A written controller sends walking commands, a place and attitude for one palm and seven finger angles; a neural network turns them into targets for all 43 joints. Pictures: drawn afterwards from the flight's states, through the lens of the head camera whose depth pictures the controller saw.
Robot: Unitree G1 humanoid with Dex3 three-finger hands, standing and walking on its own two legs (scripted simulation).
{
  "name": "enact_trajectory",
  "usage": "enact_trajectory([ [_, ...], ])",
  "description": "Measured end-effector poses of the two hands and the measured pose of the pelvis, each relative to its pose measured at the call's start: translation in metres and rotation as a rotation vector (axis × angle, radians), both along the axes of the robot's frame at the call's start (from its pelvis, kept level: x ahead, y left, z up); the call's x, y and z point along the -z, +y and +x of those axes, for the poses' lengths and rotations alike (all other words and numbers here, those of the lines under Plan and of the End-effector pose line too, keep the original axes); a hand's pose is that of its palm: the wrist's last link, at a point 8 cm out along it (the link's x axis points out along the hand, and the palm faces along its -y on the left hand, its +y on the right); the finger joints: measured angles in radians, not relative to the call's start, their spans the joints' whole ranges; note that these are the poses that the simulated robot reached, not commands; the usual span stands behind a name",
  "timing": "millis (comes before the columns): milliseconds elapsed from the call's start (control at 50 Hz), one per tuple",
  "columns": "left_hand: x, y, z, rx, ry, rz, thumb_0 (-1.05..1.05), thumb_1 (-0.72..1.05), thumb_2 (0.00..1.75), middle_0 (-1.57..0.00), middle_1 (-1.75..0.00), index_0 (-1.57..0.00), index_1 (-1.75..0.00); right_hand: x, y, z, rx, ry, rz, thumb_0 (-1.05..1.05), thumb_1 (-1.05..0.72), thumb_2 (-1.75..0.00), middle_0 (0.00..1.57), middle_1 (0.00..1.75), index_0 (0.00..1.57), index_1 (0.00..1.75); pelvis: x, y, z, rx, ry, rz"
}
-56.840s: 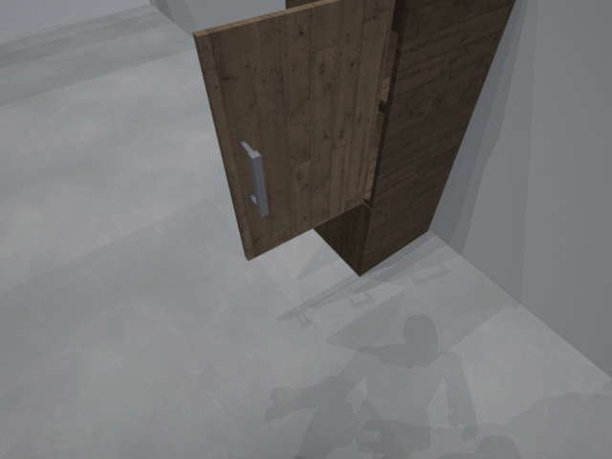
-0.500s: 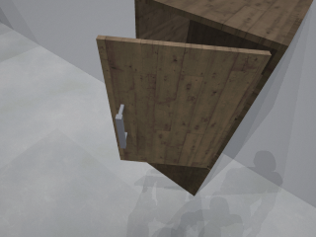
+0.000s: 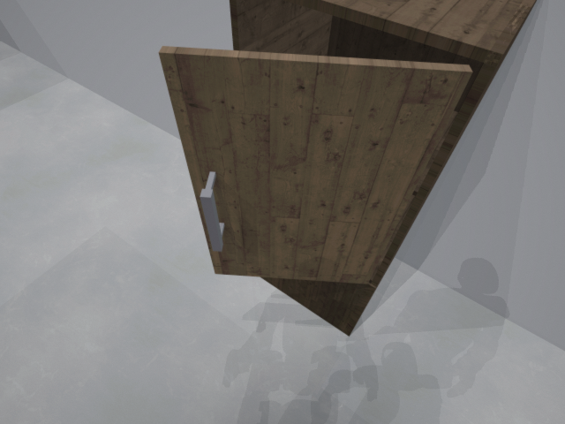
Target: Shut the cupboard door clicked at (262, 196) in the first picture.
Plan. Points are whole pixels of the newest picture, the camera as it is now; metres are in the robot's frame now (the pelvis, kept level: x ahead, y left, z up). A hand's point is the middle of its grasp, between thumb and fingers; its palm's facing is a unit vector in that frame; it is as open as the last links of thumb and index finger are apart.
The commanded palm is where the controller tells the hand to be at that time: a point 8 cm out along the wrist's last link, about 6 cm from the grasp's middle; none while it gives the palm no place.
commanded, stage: come to a stop and stand still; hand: left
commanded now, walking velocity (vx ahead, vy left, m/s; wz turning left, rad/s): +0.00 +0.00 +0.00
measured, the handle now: (214, 214) +0.47 +0.15 -0.04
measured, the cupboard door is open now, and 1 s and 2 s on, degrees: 32 32 32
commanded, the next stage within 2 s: look again from close up in 0.72 s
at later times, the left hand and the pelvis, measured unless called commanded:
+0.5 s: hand out of the picture -0.01 +0.22 -0.17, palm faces +0.00 -0.98 -0.21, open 7.4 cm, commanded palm none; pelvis -0.01 +0.03 +0.01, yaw +0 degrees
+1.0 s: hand out of the picture +0.05 +0.23 -0.16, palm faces -0.01 -0.96 -0.27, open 7.4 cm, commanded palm none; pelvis +0.01 +0.04 +0.00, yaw +0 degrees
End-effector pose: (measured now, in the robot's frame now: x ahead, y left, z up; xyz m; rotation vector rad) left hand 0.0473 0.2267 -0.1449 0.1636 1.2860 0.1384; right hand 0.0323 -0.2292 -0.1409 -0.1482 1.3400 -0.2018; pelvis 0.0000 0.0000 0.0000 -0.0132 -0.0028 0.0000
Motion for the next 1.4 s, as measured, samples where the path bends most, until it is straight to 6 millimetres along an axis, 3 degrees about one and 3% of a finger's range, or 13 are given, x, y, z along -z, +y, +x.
enact_trajectory([
  [140,-0.003,0.012,-0.013,-0.004,0.007,-0.027,0.01,0.93,0.9,-0.2,-0.3,-0.2,-0.3,-0.014,0.012,-0.014,-0.025,0.005,-0.009,0.01,-0.92,-0.9,0.2,0.29,0.2,0.3,-0.009,0.011,-0.007,0.009,-0.015,0.003],
  [360,-0.009,0.037,-0.049,-0.013,0.089,-0.001,0.01,0.91,0.9,-0.2,-0.3,-0.2,-0.3,-0.013,0.03,-0.037,-0.027,0.044,0.012,0.01,-0.91,-0.9,0.2,0.29,0.2,0.3,-0.013,0.028,-0.011,0.007,-0.014,0.009],
  [500,-0.011,0.046,-0.061,-0.017,0.131,0.01,0.01,0.91,0.9,-0.2,-0.3,-0.2,-0.3,-0.013,0.033,-0.041,-0.027,0.066,0.008,0.01,-0.91,-0.9,0.2,0.29,0.2,0.3,-0.014,0.034,-0.009,0.007,-0.01,0.011],
  [640,-0.011,0.049,-0.052,-0.01,0.125,0.01,0.01,0.91,0.9,-0.2,-0.3,-0.2,-0.3,-0.016,0.028,-0.031,-0.033,0.052,-0.012,0.01,-0.91,-0.9,0.2,0.29,0.2,0.3,-0.014,0.037,-0.004,0.007,-0.01,0.011],
  [860,-0.012,0.055,-0.016,0.018,0.052,0.038,0.01,0.91,0.9,-0.2,-0.3,-0.2,-0.3,-0.018,0.017,0.001,-0.059,-0.012,-0.039,0.01,-0.91,-0.9,0.2,0.29,0.2,0.3,-0.012,0.038,0.003,0.004,0.002,0.009],
  [1040,-0.023,0.052,-0.004,0.02,-0.012,0.08,0.01,0.91,0.9,-0.2,-0.3,-0.2,-0.3,0.002,0.033,0.02,-0.086,-0.117,0.037,0.01,-0.91,-0.9,0.2,0.29,0.2,0.3,-0.004,0.035,0.005,0.0,-0.025,0.022],
  [1180,-0.027,0.041,-0.006,0.03,-0.017,0.084,0.01,0.9,0.9,-0.2,-0.3,-0.2,-0.3,0.004,0.022,0.014,-0.074,-0.117,0.051,0.01,-0.93,-0.9,0.2,0.29,0.2,0.3,-0.005,0.024,0.002,0.011,-0.028,0.031],
  [1400,-0.021,0.02,-0.016,0.038,0.011,0.053,0.01,0.9,0.9,-0.2,-0.3,-0.2,-0.3,-0.004,-0.012,-0.022,-0.054,-0.015,0.004,0.01,-0.92,-0.9,0.2,0.29,0.2,0.3,-0.008,0.003,-0.005,0.015,-0.022,0.031],
])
